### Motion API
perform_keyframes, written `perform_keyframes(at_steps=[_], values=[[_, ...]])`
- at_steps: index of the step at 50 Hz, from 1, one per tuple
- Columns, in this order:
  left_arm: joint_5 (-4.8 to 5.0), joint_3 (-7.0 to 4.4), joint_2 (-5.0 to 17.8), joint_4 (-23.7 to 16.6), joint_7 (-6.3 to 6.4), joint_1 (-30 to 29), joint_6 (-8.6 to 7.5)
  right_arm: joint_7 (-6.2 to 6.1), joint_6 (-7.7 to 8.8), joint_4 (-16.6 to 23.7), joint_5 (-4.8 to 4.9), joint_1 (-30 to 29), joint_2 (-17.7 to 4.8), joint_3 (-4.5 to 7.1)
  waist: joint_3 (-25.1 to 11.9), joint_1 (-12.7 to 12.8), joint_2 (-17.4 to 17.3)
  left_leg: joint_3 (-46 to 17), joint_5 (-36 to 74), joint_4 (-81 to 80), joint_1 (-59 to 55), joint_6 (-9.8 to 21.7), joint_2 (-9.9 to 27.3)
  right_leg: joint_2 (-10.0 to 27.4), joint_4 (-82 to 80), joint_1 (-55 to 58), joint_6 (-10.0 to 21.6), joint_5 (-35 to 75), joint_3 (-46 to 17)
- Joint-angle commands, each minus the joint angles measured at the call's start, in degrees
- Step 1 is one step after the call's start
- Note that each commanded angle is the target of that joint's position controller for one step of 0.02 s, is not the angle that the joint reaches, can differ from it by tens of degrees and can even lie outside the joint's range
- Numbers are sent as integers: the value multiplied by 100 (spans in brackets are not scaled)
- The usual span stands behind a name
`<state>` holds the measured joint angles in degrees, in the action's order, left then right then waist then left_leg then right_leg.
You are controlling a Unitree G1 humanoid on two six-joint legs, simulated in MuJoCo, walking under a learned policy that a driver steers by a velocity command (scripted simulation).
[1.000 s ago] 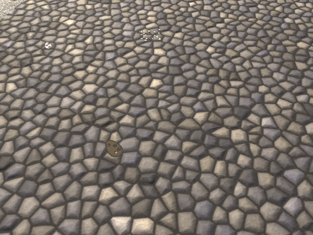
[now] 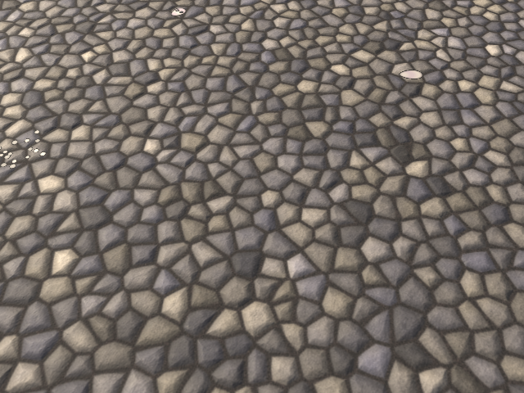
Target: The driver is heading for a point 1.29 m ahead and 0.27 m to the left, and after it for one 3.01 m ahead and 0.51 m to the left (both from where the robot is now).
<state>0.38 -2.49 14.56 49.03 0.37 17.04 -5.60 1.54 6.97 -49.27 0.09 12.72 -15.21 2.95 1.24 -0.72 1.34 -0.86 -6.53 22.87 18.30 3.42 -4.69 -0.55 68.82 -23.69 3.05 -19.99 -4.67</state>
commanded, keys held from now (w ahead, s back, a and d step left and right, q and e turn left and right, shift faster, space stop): w+q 0.78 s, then w+e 0.22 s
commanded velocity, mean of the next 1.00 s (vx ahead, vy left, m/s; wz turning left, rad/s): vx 0.50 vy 0.00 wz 0.38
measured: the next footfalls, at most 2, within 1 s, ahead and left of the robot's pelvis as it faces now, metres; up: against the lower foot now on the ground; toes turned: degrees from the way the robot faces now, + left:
right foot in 0.30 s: +0.32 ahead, -0.13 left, +0.00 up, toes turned +12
left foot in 0.82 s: +0.50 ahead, +0.21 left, +0.00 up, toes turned +30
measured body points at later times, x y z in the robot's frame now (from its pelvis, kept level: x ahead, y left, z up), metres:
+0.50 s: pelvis +0.25 -0.04 +0.01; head +0.27 -0.05 +0.46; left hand +0.28 +0.25 -0.10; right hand +0.43 -0.28 -0.11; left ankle +0.23 +0.12 -0.65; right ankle +0.28 -0.14 -0.74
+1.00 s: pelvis +0.47 +0.12 +0.00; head +0.49 +0.14 +0.45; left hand +0.42 +0.40 -0.13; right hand +0.71 -0.06 -0.10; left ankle +0.47 +0.19 -0.74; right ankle +0.52 -0.05 -0.64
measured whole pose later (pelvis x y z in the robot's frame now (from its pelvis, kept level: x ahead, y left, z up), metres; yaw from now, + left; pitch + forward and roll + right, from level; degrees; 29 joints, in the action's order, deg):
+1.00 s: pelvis +0.47 +0.12 +0.00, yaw +27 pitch +1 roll +1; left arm 1.9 -2.9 17.0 47.5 -0.2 14.8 -4.5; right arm 2.4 4.2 -40.7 -0.2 13.3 -14.3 3.1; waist 1.9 0.6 2.0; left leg 4.9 -10.8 25.1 15.8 5.1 -3.6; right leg 7.0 68.5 -31.1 0.7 -17.3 -2.2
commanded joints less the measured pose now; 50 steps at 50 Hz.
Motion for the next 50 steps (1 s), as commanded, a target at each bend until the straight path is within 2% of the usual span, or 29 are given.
perform_keyframes(at_steps=[1,5,7,10,12,14,15,16,17,18,19,20,21,23,26,31,36,38,39,40,41,42,43,44,45,46,47,48,50], values=[[-91,-73,300,-514,15,20,-140,12,28,270,6,141,-414,38,-348,172,-419,-2075,649,-1229,-1066,1245,1466,544,-580,-1104,-77,221,-85],[-110,61,124,-820,25,-833,-130,-134,-50,235,103,422,-849,157,-112,8,-498,-1551,435,-1411,-270,1174,1287,401,-2477,-611,-343,971,210],[-48,67,217,-908,-8,-1234,-146,-165,-99,214,128,619,-941,182,-86,-134,-599,-1460,302,-1346,-72,1037,1193,211,-3124,-210,-423,1706,257],[28,19,424,-1075,-33,-1622,-178,-181,-173,166,176,942,-902,169,-83,-223,-666,-1735,-58,-1065,-243,885,1271,74,-3700,139,-446,1997,133],[46,-52,590,-1129,-37,-1612,-213,-207,-225,201,182,958,-915,179,-109,-101,-697,-2018,-456,-763,-368,741,1317,57,-4044,525,-371,1808,84],[24,-163,755,-984,-2,-984,-239,-229,-267,287,149,872,-727,130,-286,267,-702,-2045,-584,-73,-187,505,1030,169,-4382,1451,-180,1448,108],[-40,-261,1034,-864,44,-156,-253,-219,-252,419,99,715,-425,30,-776,670,-350,-1664,-793,1202,370,277,689,881,-4464,2558,118,1098,-512],[-109,-386,1549,-795,73,470,-178,-212,-175,586,103,1164,47,-104,-1472,622,1123,-807,-2216,3020,1784,-30,12,2164,-4736,4121,757,669,-2252],[-79,-397,1431,-665,11,653,-118,-215,-138,682,251,1436,-261,-62,-1538,518,1808,-682,-2714,4211,2833,-60,258,2731,-5223,4172,1194,-656,-3885],[-42,-281,929,-759,-12,373,-143,-229,-179,613,284,1116,-707,61,-841,548,961,-861,-2196,4768,3056,-68,546,2454,-5344,3551,1031,-899,-3375],[-22,-209,698,-791,-34,43,-143,-227,-233,636,237,836,-741,101,-434,451,553,-766,-1705,4819,2971,-98,702,2154,-5408,2954,827,-312,-2482],[-38,-154,536,-814,-60,-296,-137,-218,-283,641,182,749,-646,112,-228,294,395,-719,-1332,4669,2762,-154,850,1860,-5558,2476,727,308,-1841],[-68,-135,458,-787,-71,-477,-130,-194,-330,690,154,675,-560,129,-79,170,494,-683,-1095,4500,2598,-184,996,1677,-5705,2133,665,761,-1348],[-91,-173,501,-699,-83,-497,-171,-138,-403,785,143,580,-365,109,-39,105,509,-523,-711,4437,2351,-243,1085,1474,-5921,1794,658,1540,-639],[-87,-250,670,-519,-58,-300,-205,-102,-437,1012,123,279,-290,101,-23,121,256,-566,-215,3971,2591,-325,1115,1519,-5991,1900,777,2459,-48],[-51,-303,939,-366,2,-141,-125,63,-402,1393,107,-616,-189,31,148,379,188,-200,921,2359,2362,-254,1054,1477,-6016,2044,646,2579,779],[66,-356,1174,-170,17,238,29,235,-413,1849,143,-1358,-244,23,393,533,185,212,387,1589,2322,14,935,1735,-5718,2710,479,2870,1148],[88,-396,1338,-181,40,204,105,264,-433,1934,128,-1256,-384,93,191,347,347,537,-194,1449,1738,230,636,1742,-5143,2846,361,4458,1387],[99,-424,1441,-197,67,194,144,254,-456,1903,111,-952,-527,171,-70,135,474,715,-479,1437,1185,357,393,1711,-4561,2861,304,5487,1501],[119,-403,1428,-161,81,235,181,217,-460,1720,103,-193,-703,297,-501,-321,389,761,-298,1069,-12,554,130,1599,-3571,2554,229,5986,1596],[77,-313,1267,-155,90,348,156,103,-485,1451,106,768,-1003,467,-1002,-785,125,317,63,880,-1783,776,239,1408,-2282,1479,63,5207,1626],[-175,-35,455,-378,-23,904,47,-12,-478,1331,75,1154,-1674,560,-1662,-391,-1479,-2392,166,852,-4141,1549,2009,615,0,-1081,-256,8,1550],[39,-24,679,-315,-114,855,-153,-9,-431,1405,65,1447,-1458,460,-2831,-584,-1293,-4622,-598,-255,-4515,2148,2900,116,1152,-1757,-254,-1500,237],[316,-188,1156,-474,-135,86,-203,39,-369,1321,-14,1214,-1141,355,-1981,-740,-634,-3634,-331,-394,-3857,1725,2673,409,1319,-2189,-171,-1020,-12],[327,-146,1038,-605,-109,-236,-205,42,-328,1297,6,806,-1004,306,-1225,-519,-502,-2657,114,-432,-2850,1463,2442,653,921,-2146,-123,-497,78],[206,-145,955,-533,-56,-290,-151,49,-286,1292,8,375,-762,230,-797,-256,-256,-1987,543,-547,-1988,1254,2164,878,512,-1841,-158,-102,89],[140,-183,953,-459,-40,-101,-53,64,-235,1299,-23,100,-551,173,-606,-14,-410,-1484,780,-735,-1421,1136,1936,1018,237,-1457,-179,194,15],[136,-184,866,-366,-43,130,53,75,-181,1266,-44,-8,-510,173,-548,130,-524,-1204,768,-971,-1052,1076,1840,1059,129,-1105,-203,423,-24],[143,-178,671,-284,-19,285,207,78,-50,1112,-63,-37,-525,199,-384,253,-439,-700,1185,-1246,-757,1056,1771,994,-57,-1037,-274,723,-68]])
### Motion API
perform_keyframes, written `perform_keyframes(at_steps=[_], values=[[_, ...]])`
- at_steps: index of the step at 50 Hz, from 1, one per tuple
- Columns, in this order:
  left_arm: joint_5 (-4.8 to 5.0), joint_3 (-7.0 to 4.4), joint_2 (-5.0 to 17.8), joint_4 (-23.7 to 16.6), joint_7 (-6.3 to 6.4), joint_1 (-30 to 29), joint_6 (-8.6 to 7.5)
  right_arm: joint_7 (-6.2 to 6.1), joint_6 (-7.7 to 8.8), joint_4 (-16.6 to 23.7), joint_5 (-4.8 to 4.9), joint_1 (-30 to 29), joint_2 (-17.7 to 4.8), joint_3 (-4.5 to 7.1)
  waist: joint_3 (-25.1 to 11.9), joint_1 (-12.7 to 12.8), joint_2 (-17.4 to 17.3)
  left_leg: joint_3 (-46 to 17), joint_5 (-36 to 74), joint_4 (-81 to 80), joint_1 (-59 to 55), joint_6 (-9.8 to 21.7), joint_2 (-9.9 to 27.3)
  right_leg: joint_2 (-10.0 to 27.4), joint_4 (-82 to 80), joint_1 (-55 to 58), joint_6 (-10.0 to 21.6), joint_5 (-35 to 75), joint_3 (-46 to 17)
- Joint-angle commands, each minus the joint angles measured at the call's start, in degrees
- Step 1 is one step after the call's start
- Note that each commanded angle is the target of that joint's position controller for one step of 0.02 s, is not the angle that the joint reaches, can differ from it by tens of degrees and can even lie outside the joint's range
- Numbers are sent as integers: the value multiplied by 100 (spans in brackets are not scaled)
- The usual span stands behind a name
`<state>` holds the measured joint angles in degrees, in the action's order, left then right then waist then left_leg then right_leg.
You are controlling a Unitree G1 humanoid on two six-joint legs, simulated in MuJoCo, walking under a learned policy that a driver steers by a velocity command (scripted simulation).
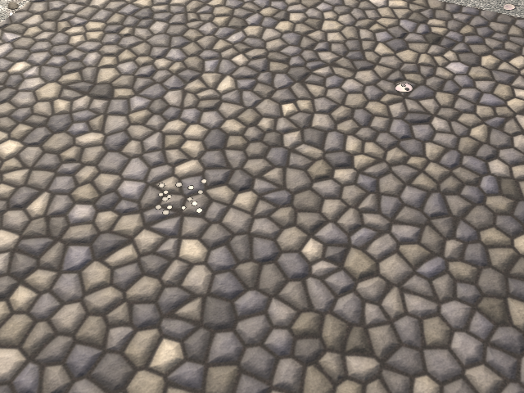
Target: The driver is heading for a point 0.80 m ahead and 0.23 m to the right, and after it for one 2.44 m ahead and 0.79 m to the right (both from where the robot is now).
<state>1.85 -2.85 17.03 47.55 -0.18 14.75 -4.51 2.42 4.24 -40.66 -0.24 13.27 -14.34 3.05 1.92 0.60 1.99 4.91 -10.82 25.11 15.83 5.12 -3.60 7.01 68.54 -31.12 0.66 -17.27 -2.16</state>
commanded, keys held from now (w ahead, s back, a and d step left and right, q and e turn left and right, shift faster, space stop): w+e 0.82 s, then w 0.18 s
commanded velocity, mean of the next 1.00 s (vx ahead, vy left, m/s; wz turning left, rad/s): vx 0.50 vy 0.00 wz -0.45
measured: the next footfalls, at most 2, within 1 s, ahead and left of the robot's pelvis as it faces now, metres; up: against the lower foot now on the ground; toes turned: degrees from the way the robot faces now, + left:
right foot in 0.40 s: +0.36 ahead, -0.17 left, +0.00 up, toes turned -14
left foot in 0.88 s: +0.68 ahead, -0.07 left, +0.00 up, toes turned -32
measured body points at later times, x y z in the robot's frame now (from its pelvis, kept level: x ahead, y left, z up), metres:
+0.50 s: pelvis +0.27 -0.08 -0.01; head +0.31 -0.09 +0.43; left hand +0.49 +0.14 -0.11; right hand +0.29 -0.36 -0.13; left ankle +0.14 +0.09 -0.63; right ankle +0.32 -0.16 -0.74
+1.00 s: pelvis +0.55 -0.11 +0.00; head +0.57 -0.12 +0.45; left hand +0.77 +0.08 -0.12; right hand +0.54 -0.42 -0.09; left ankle +0.65 -0.05 -0.74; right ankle +0.40 -0.18 -0.65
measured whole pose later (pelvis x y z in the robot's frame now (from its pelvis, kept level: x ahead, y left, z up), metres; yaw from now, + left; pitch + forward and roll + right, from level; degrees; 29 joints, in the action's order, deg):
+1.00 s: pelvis +0.55 -0.11 +0.00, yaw -31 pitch +2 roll +1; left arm 1.1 -3.1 16.5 41.0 0.6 18.5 -2.4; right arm 1.3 6.4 -41.6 -0.4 11.2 -15.0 3.3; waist -0.3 0.0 2.2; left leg 0.0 -10.2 28.1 19.9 1.9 -2.5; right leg -2.8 67.2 -23.0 1.8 -23.0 -6.3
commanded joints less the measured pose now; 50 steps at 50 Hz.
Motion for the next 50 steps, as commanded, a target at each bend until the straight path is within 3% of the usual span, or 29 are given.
perform_keyframes(at_steps=[1,4,8,14,17,18,19,20,21,22,23,24,25,26,28,30,33,35,37,40,42,43,44,45,46,47,48,49,50], values=[[-5,-144,377,-166,49,410,132,-31,257,174,-63,-52,-647,208,-323,109,-464,-1041,1774,-1557,-467,836,1635,199,-178,-452,-69,672,-398],[-27,-159,302,-286,56,27,127,-133,265,-33,-93,142,-651,222,-99,-10,-474,-520,2014,-1662,-741,662,1548,32,-926,-984,-127,1507,-598],[-61,-109,158,-445,-67,-526,68,-229,243,-181,-55,198,-742,223,90,-226,-461,-11,1881,-1802,-1074,409,1509,-111,-2221,-983,-50,2520,-303],[-73,-15,12,-999,-309,-1395,47,-319,19,-515,37,649,-922,287,397,-546,-381,298,2696,-1367,-2333,369,1945,-210,-3088,-1552,200,1825,240],[-55,-98,171,-1176,-395,-1185,80,-397,-109,-471,66,471,-1146,330,10,-253,-681,569,5071,-479,-2449,201,1947,-659,-3174,-661,495,980,797],[-51,-177,317,-1143,-391,-802,104,-432,-148,-447,75,411,-1233,347,-266,-10,-818,627,5915,138,-2404,141,1921,-885,-3136,-73,633,702,940],[-40,-315,580,-1019,-356,-83,115,-455,-176,-427,91,313,-1300,353,-659,411,-814,690,6069,1135,-2087,34,1809,-1083,-3364,964,823,769,942],[-57,-503,959,-824,-256,852,143,-474,-139,-360,112,210,-1268,318,-1133,933,-515,734,4941,2621,-1075,-187,1542,-967,-3825,2614,1097,1148,426],[-60,-623,1574,-765,-142,1119,160,-380,-1,-124,-115,742,-418,68,-1637,460,1020,548,-415,4777,1395,-532,607,552,-3819,4754,1934,1326,-2196],[-90,-545,1434,-919,-166,1182,75,-264,266,27,17,624,-497,-8,-2585,498,938,-847,-2386,5946,2631,-583,-100,1341,-4825,5704,2746,660,-4778],[-134,-453,1040,-898,-169,1075,44,-183,420,175,234,-60,-895,106,-1969,733,371,-1245,-1868,5883,3162,-432,321,1108,-5021,5362,2305,705,-3932],[-93,-391,820,-944,-162,707,25,-176,481,277,251,-278,-872,71,-1268,503,-9,-1163,-1346,5318,3112,-346,577,852,-5040,4464,2033,1050,-3076],[-70,-336,662,-1034,-167,283,28,-217,472,221,121,-310,-830,86,-812,202,-401,-1069,-1102,4779,2799,-387,787,590,-5107,3553,1828,1590,-2491],[-104,-276,492,-1139,-146,15,32,-241,406,199,17,-231,-906,141,-627,6,-339,-1055,-919,4420,2403,-455,925,405,-5243,2940,1756,2012,-2112],[-130,-280,540,-1228,-104,-136,28,-242,252,207,-47,-39,-819,154,-504,-205,-148,-958,-721,4000,2013,-631,978,216,-5469,2263,1757,2397,-1837],[-123,-318,699,-1191,-38,-45,14,-271,156,258,-79,-154,-666,109,-396,-211,-83,-812,-417,3423,1914,-820,933,74,-5537,1789,1722,2734,-1471],[-72,-347,804,-1104,57,164,70,-280,137,432,-77,-857,-480,23,-274,41,139,-713,708,2025,1714,-939,710,-271,-5449,1490,1426,2357,-1104],[-54,-349,817,-1055,83,332,118,-236,169,512,-27,-1260,-444,-3,-299,242,287,-687,1319,1213,1428,-941,497,-352,-5327,1484,1261,1885,-1137],[-36,-360,854,-991,87,512,150,-188,214,598,41,-1523,-538,23,-312,357,362,-756,1453,820,1288,-913,377,-222,-5182,1666,1206,1539,-1439],[-21,-353,794,-963,113,562,188,-124,303,642,72,-1522,-786,129,-326,270,469,-958,1014,380,1122,-723,335,12,-4740,2163,1099,1168,-2046],[-52,-338,717,-1002,122,381,211,-123,364,508,78,-989,-892,214,-414,-55,616,-846,792,121,523,-496,337,7,-4332,2263,956,1335,-2172],[-85,-266,504,-1026,112,377,197,-147,397,384,6,-467,-1013,287,-736,-286,565,-856,812,31,-310,-307,470,-241,-3748,2154,790,1676,-1963],[-168,-135,172,-1104,89,432,171,-185,415,317,-95,336,-1285,357,-1456,-601,-7,-1749,521,70,-1655,73,1375,-573,-2246,1571,575,1046,-1501],[-2,-43,-122,-1170,91,1318,115,-147,346,30,-153,927,-1772,492,-2008,-263,-2010,-4466,-729,-492,-3361,1095,2520,-1396,-398,-449,164,-1287,-781],[59,-111,410,-1008,108,1338,95,-100,331,43,30,936,-1277,399,-1689,-405,-1641,-5252,-2123,-842,-3301,1138,2664,-1046,427,-1279,101,-1524,-976],[30,-189,715,-1058,99,675,103,-117,299,88,67,678,-915,298,-937,-553,-1026,-4396,-2072,-899,-2663,895,2414,-852,645,-1493,96,-999,-955],[-56,-183,687,-1156,107,247,104,-123,251,132,12,404,-819,243,-575,-482,-604,-3643,-1419,-929,-2018,740,2157,-668,543,-1356,91,-612,-731],[-135,-182,609,-1248,91,-35,70,-124,222,95,-13,241,-717,201,-267,-399,-512,-3144,-738,-1037,-1498,721,1934,-524,215,-1276,92,-341,-667],[-137,-184,522,-1273,58,-46,59,-134,226,75,-50,168,-633,153,-215,-250,-629,-2753,-248,-1148,-1177,663,1749,-359,-52,-1012,104,-156,-600]])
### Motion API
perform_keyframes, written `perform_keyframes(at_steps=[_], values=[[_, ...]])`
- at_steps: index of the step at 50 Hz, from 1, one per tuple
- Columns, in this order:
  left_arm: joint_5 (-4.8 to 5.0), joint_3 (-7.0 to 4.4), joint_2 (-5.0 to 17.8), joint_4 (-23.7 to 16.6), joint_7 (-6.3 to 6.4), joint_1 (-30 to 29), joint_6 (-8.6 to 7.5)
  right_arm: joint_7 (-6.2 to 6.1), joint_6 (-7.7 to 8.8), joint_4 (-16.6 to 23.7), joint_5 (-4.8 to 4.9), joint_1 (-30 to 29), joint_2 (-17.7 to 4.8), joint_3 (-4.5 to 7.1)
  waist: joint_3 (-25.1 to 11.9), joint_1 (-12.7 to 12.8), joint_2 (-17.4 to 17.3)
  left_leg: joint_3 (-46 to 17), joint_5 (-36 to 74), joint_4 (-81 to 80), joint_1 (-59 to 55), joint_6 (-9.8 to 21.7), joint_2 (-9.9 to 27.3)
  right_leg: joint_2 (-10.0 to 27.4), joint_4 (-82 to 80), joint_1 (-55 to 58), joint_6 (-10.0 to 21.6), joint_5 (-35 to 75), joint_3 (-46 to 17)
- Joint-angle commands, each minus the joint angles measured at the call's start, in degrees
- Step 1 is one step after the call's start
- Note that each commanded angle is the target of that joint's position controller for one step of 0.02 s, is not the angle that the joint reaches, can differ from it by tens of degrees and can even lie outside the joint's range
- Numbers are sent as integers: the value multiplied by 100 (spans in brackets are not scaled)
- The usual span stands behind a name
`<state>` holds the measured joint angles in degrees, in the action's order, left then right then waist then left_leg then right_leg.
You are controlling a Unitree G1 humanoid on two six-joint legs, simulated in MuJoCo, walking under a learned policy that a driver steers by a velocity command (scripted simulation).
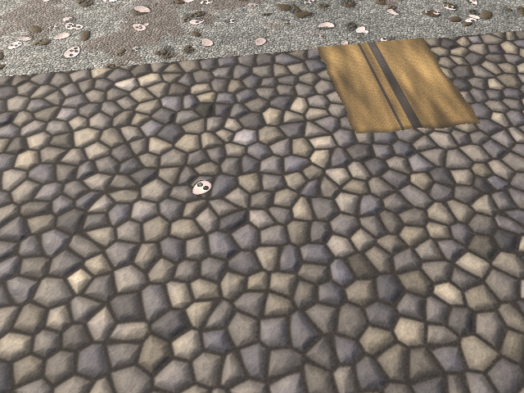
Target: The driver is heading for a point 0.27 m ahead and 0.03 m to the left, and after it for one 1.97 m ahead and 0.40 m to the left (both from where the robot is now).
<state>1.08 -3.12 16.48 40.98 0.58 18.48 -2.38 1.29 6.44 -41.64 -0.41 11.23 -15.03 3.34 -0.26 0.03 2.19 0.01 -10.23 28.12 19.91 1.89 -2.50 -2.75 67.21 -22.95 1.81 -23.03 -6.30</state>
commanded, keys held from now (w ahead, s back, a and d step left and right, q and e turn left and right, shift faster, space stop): w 0.06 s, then w+q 0.84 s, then w+e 0.10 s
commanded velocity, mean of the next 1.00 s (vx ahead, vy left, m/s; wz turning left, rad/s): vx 0.50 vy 0.00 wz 0.33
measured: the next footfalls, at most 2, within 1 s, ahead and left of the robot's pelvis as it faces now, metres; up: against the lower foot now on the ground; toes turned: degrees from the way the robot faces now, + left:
right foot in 0.36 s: +0.33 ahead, -0.14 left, +0.00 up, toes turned +6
left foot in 0.84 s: +0.53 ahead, +0.19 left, +0.00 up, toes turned +24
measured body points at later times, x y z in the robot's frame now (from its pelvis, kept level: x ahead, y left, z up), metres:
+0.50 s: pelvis +0.25 -0.04 +0.01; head +0.27 -0.05 +0.46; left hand +0.37 +0.24 -0.08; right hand +0.35 -0.32 -0.12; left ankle +0.17 +0.10 -0.65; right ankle +0.29 -0.15 -0.73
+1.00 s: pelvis +0.48 +0.09 +0.00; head +0.51 +0.12 +0.45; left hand +0.46 +0.39 -0.12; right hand +0.72 -0.10 -0.10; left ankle +0.50 +0.17 -0.73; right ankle +0.49 -0.09 -0.64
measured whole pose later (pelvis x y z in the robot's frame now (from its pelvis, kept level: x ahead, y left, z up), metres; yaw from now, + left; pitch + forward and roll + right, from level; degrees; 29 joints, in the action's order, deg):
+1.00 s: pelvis +0.48 +0.09 +0.00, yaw +25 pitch +1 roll +0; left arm 1.0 -3.3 17.3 44.3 -0.1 12.7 -5.8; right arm 2.1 2.5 -39.0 0.3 12.5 -16.2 3.5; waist 3.4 0.3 1.1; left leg 1.1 -10.4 29.3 20.4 5.2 -4.3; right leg 5.4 68.0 -26.9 -0.1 -20.6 -1.0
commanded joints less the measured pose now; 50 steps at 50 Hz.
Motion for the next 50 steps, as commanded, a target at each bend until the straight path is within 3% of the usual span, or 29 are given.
perform_keyframes(at_steps=[1,3,5,7,10,13,15,16,17,18,19,20,21,22,24,26,28,32,38,40,41,42,43,44,45,46,47,48,50], values=[[-39,-140,482,-601,-43,-347,-150,-18,15,135,-24,363,-517,107,-16,-116,-791,-2019,-1,-1551,-1427,983,1515,683,-145,-1640,-24,497,-73],[-48,-87,306,-593,-66,-352,-131,-19,37,23,43,463,-605,120,-35,-77,-841,-1667,541,-1699,-1303,1091,1474,749,-588,-1571,-85,561,132],[-116,-20,182,-746,-60,-748,-169,-41,10,-75,99,577,-804,158,51,-143,-735,-1507,985,-1825,-1215,1192,1466,803,-1326,-1600,-173,861,284],[-119,39,72,-818,-82,-1127,-230,-72,-55,-150,142,672,-918,181,75,-243,-689,-1246,1137,-1836,-1116,1115,1325,733,-2177,-1346,-232,1444,377],[-57,43,97,-866,-148,-1602,-295,-93,-132,-271,191,927,-1026,195,126,-408,-721,-1056,1124,-1719,-968,1008,1217,487,-3119,-780,-341,2145,481],[-2,-11,236,-983,-213,-1936,-368,-115,-216,-377,227,1187,-1047,195,151,-450,-781,-1355,871,-1465,-1167,918,1378,360,-3637,-455,-289,2148,417],[6,-89,390,-950,-221,-1732,-419,-150,-270,-383,236,1136,-1116,219,77,-217,-846,-1548,769,-1162,-1218,774,1441,324,-4019,101,-159,2004,406],[-13,-162,504,-832,-192,-1353,-430,-163,-285,-374,225,1100,-1071,204,-92,7,-815,-1479,1006,-805,-1101,653,1300,293,-4219,753,-44,1967,466],[-73,-274,731,-695,-134,-719,-439,-161,-271,-335,181,1058,-891,143,-493,325,-712,-1256,1194,22,-756,467,980,536,-4228,1787,143,1934,308],[-181,-387,1161,-597,-58,299,-416,-159,-238,-133,36,953,-479,-2,-1372,756,59,-842,-80,1828,244,209,539,1721,-4082,3333,524,1962,-811],[-219,-450,1479,-461,-91,574,-323,-168,-142,29,182,1649,-135,-108,-1922,444,1702,-425,-2371,3468,2019,-30,43,2844,-4620,4470,1351,881,-3049],[-153,-348,963,-427,-108,513,-312,-181,-141,-91,305,1469,-706,33,-1464,560,1079,-759,-2194,4256,2605,-75,351,2687,-4921,4075,1353,-62,-3286],[-103,-250,658,-431,-105,239,-318,-171,-168,-17,311,1015,-914,109,-787,556,692,-737,-1668,4395,2762,-65,536,2455,-5004,3459,1144,96,-2390],[-126,-182,488,-432,-123,-120,-322,-176,-210,-17,260,834,-843,117,-476,383,398,-650,-1242,4299,2539,-101,708,2174,-5160,2833,1005,625,-1749],[-173,-131,277,-362,-146,-549,-350,-143,-320,34,206,717,-670,138,-31,94,468,-652,-782,3950,2153,-154,933,1838,-5528,1955,891,1411,-864],[-164,-181,335,-264,-136,-643,-421,-114,-418,107,209,662,-455,105,69,-25,413,-584,-528,3792,1990,-220,977,1806,-5766,1614,931,2049,-347],[-164,-241,474,-149,-105,-617,-457,-101,-465,235,172,456,-393,92,151,-50,239,-602,-188,3424,2131,-287,999,1845,-5880,1588,981,2488,53],[-149,-313,713,36,-38,-525,-414,34,-439,433,165,-145,-301,26,263,117,120,-392,929,2113,1956,-244,954,1724,-5934,1681,845,2692,853],[20,-426,1052,315,-13,-147,-259,206,-455,886,166,-1052,-435,37,511,346,73,71,631,1023,1809,106,777,1973,-5620,2438,581,2944,1386],[63,-473,1229,339,6,-167,-182,221,-483,949,139,-883,-596,124,272,150,230,408,25,916,1242,331,449,1967,-4921,2648,454,4609,1598],[89,-487,1297,337,20,-211,-131,207,-503,858,136,-396,-759,227,-52,-161,256,607,-114,793,521,478,178,1872,-4125,2607,361,5501,1753],[91,-441,1200,317,43,-218,-97,153,-524,594,158,557,-1059,412,-547,-651,123,677,161,499,-850,684,-128,1638,-2885,2134,182,5679,1942],[-89,-310,900,201,59,-72,-125,25,-582,405,190,1462,-1608,614,-1087,-951,-664,-663,335,383,-2612,1055,645,1360,-982,627,-118,3677,1983],[-245,-63,165,-143,-14,377,-283,26,-506,524,205,1140,-2141,624,-1670,-199,-1954,-4051,-1021,-478,-4051,2097,1944,171,803,-1676,-418,-1136,1140],[-23,-145,703,-170,-79,-303,-461,70,-415,664,184,1270,-1609,476,-1970,-693,-1131,-4622,-1492,-1123,-4110,2023,2117,298,1251,-2227,-301,-1065,98],[166,-187,878,-213,-117,-576,-530,82,-345,547,130,1105,-1241,362,-1210,-653,-872,-3708,-997,-1161,-3545,1748,2052,564,1096,-2548,-165,-476,202],[103,-151,789,-138,-78,-578,-549,73,-313,569,133,760,-1057,294,-796,-414,-451,-2972,-340,-1106,-2714,1543,1847,849,665,-2281,-103,21,256],[-20,-176,791,-45,-41,-556,-516,59,-303,608,91,364,-839,224,-514,-200,-400,-2361,397,-1136,-1973,1387,1650,1063,251,-1889,-123,346,277],[-22,-188,728,99,-67,-254,-347,42,-238,630,-13,111,-666,149,-464,60,-619,-1819,1126,-1419,-1252,1335,1468,1224,9,-1255,-161,706,250]])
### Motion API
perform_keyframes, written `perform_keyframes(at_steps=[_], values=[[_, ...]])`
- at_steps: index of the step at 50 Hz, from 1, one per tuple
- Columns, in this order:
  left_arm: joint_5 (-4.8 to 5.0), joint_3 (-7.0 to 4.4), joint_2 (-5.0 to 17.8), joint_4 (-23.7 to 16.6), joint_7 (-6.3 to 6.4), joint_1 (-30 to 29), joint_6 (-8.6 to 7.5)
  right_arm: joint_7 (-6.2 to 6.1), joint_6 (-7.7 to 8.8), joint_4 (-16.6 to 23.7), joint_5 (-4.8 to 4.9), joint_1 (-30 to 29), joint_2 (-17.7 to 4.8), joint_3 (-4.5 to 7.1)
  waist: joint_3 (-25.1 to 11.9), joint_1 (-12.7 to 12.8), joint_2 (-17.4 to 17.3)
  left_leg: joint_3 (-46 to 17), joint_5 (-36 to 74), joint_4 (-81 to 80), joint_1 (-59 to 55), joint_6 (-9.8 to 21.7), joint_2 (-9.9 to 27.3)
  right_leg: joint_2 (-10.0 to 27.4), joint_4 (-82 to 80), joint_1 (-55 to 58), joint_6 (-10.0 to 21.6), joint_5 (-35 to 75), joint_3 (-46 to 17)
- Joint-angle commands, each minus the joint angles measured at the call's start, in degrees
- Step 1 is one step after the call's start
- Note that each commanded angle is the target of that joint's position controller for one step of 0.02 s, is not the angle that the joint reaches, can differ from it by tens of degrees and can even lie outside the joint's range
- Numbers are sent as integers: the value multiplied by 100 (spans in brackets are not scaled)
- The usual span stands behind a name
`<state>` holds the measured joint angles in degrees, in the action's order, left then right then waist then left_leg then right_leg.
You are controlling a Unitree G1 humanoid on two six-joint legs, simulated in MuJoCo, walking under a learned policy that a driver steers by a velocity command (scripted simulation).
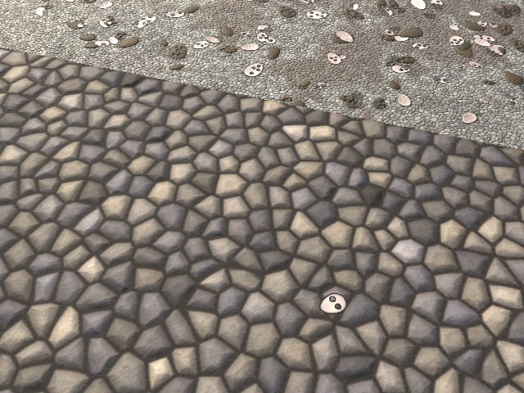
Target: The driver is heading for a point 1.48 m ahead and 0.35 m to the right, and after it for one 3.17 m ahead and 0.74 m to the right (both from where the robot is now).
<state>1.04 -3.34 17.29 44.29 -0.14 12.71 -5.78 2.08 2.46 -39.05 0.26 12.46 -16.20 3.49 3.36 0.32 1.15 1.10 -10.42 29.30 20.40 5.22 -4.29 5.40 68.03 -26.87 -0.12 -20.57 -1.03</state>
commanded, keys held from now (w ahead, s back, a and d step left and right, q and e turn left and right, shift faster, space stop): w+e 0.82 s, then w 0.06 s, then w+q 0.12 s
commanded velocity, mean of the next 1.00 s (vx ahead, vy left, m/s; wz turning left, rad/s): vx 0.50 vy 0.00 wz -0.36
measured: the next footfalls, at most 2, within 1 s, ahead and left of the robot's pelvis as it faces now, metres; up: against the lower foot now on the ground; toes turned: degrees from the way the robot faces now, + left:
right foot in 0.42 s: +0.40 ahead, -0.16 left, +0.00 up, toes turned -12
left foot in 0.88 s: +0.72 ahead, -0.05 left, +0.00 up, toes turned -30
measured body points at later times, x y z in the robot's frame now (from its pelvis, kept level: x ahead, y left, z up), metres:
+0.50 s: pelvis +0.29 -0.07 -0.01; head +0.33 -0.08 +0.44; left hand +0.51 +0.16 -0.11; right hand +0.30 -0.36 -0.13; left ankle +0.13 +0.08 -0.64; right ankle +0.36 -0.15 -0.73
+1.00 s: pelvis +0.58 -0.10 +0.00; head +0.60 -0.10 +0.45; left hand +0.78 +0.11 -0.12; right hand +0.59 -0.40 -0.09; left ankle +0.68 -0.03 -0.73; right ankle +0.43 -0.17 -0.65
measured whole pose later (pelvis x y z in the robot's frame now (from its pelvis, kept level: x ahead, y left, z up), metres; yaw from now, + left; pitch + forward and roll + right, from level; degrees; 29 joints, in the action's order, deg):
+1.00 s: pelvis +0.58 -0.10 +0.00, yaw -27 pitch +2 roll +0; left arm 0.8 -2.8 17.0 41.7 0.4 18.3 -2.5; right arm 1.4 6.0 -41.3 -0.1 11.6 -15.6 2.9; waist 0.0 0.1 1.9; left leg -1.7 -10.1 29.3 21.0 1.8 -2.7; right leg -2.7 65.9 -22.0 1.8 -24.2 -5.3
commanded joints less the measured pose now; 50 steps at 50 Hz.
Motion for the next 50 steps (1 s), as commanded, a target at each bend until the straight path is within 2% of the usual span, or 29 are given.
perform_keyframes(at_steps=[1,4,9,15,16,18,19,20,21,22,23,24,25,26,27,30,32,35,37,39,41,43,44,45,46,47,48,49,50], values=[[-18,-151,556,-168,6,406,75,-41,213,301,-75,7,-589,139,-789,73,-478,-1661,1424,-1664,-1144,1020,1627,409,-186,-793,-14,589,-235],[-36,-105,408,-230,37,53,207,-90,316,62,-88,189,-699,163,-421,-7,-352,-1021,1784,-1973,-1079,924,1566,406,-822,-1223,-138,1382,-267],[25,-56,265,-332,-78,-551,139,-178,337,-173,-108,316,-731,140,-127,-300,-384,-148,1576,-2216,-1387,491,1398,84,-2442,-1225,-53,2925,-232],[16,29,119,-715,-310,-1238,101,-237,180,-539,-38,676,-809,183,186,-570,-293,213,2314,-1908,-2652,416,1817,-134,-3378,-1711,196,2490,26],[9,28,126,-783,-356,-1269,96,-259,130,-562,-22,671,-841,196,161,-539,-320,262,2771,-1714,-2841,383,1876,-199,-3436,-1707,266,2190,135],[-5,-30,253,-857,-402,-1062,117,-331,39,-522,-3,531,-1003,237,-137,-324,-537,438,4673,-1043,-2999,257,1875,-505,-3440,-1166,466,1542,505],[-15,-99,386,-832,-397,-749,144,-378,-7,-495,5,485,-1089,257,-407,-130,-689,514,5683,-498,-3017,188,1852,-717,-3375,-671,588,1232,676],[-13,-222,624,-713,-368,-86,162,-418,-53,-472,1,408,-1134,259,-792,251,-697,631,6106,434,-2787,77,1752,-918,-3491,251,751,1221,736],[-7,-386,961,-539,-286,836,181,-455,-40,-410,10,307,-1096,226,-1269,771,-457,737,5274,1817,-1841,-136,1535,-791,-3842,1852,1034,1656,276],[-4,-545,1597,-474,-191,1381,208,-379,107,-183,-168,895,-468,16,-2049,535,861,684,1202,4065,580,-507,707,709,-3694,4292,1970,1666,-2197],[40,-451,1367,-523,-192,1428,166,-247,338,-134,-154,836,-350,-95,-2767,523,1017,-445,-2304,5184,2010,-596,-116,1415,-4675,5299,2618,889,-4698],[-6,-355,1010,-528,-164,1317,169,-139,503,8,109,180,-777,23,-2156,755,546,-891,-1911,5293,2592,-452,325,1208,-4917,4954,2224,545,-3964],[-8,-305,851,-592,-143,937,170,-111,585,159,177,-173,-785,-3,-1425,603,143,-785,-1396,4829,2637,-370,591,1005,-5015,4058,1982,732,-3218],[0,-254,728,-681,-142,546,184,-139,600,156,56,-258,-743,5,-905,326,-273,-692,-1135,4252,2389,-405,791,786,-5136,3119,1836,1253,-2694],[-41,-205,597,-769,-126,284,185,-170,551,148,-54,-203,-799,58,-664,114,-204,-669,-946,3854,1983,-480,937,603,-5277,2445,1786,1785,-2343],[-61,-212,650,-869,-60,47,183,-207,358,122,-123,102,-633,48,-507,-180,95,-492,-702,3180,1446,-778,996,303,-5524,1431,1807,2567,-1787],[-42,-261,818,-826,9,136,186,-242,304,231,-140,-212,-491,-11,-386,-110,145,-359,-131,2399,1351,-955,912,107,-5556,1033,1711,2757,-1421],[20,-286,877,-718,78,390,253,-218,334,366,-113,-902,-317,-88,-379,208,292,-306,1152,967,885,-1013,633,-213,-5379,841,1377,2211,-1166],[36,-295,906,-632,92,625,299,-176,370,445,-33,-1214,-380,-69,-430,366,368,-349,1507,465,681,-1013,467,-136,-5257,1002,1285,1836,-1407],[68,-291,863,-581,104,742,337,-134,416,498,12,-1316,-529,-11,-453,370,423,-527,1357,102,633,-930,437,12,-4956,1374,1211,1509,-1791],[49,-294,840,-585,120,710,360,-104,467,485,31,-1191,-692,71,-465,238,540,-628,937,-73,458,-766,446,176,-4608,1683,1111,1370,-2188],[-6,-237,642,-599,113,614,371,-112,520,278,-6,-475,-804,167,-673,-134,614,-438,808,-350,-400,-478,471,51,-4020,1732,916,1697,-2126],[-52,-119,331,-634,85,657,344,-143,557,204,-116,164,-1000,237,-1237,-419,345,-891,663,-268,-1513,-161,1023,-234,-2938,1427,723,1629,-1789],[-35,4,-50,-678,79,1400,288,-157,534,82,-225,856,-1485,348,-2065,-298,-928,-2875,83,-384,-3463,671,2215,-978,-1022,-74,316,205,-1054],[92,16,140,-656,77,1670,236,-74,461,-234,-58,1328,-1476,404,-2157,-335,-2111,-4977,-1670,-1172,-3906,1235,2771,-1087,212,-1412,147,-1336,-817],[117,-93,646,-654,70,1133,221,-69,447,-129,43,1030,-989,265,-1329,-471,-1273,-4647,-2416,-1387,-3348,1041,2535,-781,647,-1871,158,-974,-1008],[40,-112,744,-786,62,485,212,-78,392,-74,18,691,-784,187,-774,-473,-782,-3774,-2007,-1378,-2667,842,2254,-531,599,-1910,172,-507,-722],[-74,-99,679,-896,56,104,172,-70,348,-44,-36,467,-702,137,-420,-402,-528,-3199,-1274,-1462,-2028,807,1980,-366,279,-1804,184,-193,-531],[-133,-109,591,-932,46,14,133,-69,332,-35,-53,337,-620,97,-273,-270,-546,-2855,-640,-1546,-1628,781,1769,-207,-142,-1578,179,65,-518]])
Over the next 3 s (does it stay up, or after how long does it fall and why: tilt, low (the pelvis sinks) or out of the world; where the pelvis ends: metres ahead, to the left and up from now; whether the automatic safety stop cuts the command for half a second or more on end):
stays up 1.54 -0.29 -0.05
